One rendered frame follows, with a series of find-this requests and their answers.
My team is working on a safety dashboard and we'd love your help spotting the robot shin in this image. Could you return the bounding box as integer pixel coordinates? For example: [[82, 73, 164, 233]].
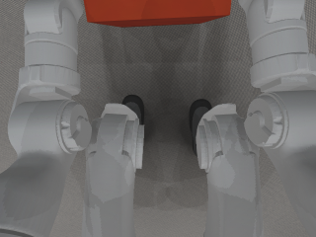
[[198, 104, 260, 159], [85, 103, 138, 160]]

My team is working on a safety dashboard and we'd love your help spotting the left robot shin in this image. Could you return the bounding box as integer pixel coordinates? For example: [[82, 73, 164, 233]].
[[85, 103, 138, 160]]

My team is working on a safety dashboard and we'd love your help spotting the right robot shin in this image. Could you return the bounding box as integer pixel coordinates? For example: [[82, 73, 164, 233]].
[[198, 104, 260, 159]]

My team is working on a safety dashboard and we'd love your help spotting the robot left forearm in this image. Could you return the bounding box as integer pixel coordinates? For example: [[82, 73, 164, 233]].
[[8, 0, 84, 142]]

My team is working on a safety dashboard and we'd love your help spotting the robot right forearm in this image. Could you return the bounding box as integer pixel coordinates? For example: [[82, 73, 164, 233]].
[[238, 0, 316, 93]]

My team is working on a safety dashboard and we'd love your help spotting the robot left upper arm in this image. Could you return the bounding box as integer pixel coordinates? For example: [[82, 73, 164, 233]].
[[0, 99, 92, 237]]

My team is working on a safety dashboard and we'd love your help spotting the carton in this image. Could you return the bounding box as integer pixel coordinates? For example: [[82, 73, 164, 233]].
[[83, 0, 232, 28]]

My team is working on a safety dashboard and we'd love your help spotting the robot right upper arm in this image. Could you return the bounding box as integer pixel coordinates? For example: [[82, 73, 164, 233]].
[[244, 90, 316, 237]]

